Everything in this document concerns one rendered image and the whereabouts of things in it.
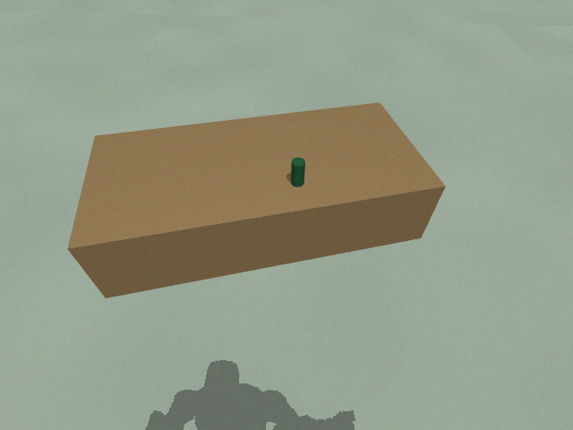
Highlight can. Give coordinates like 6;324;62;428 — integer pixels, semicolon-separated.
291;158;305;187

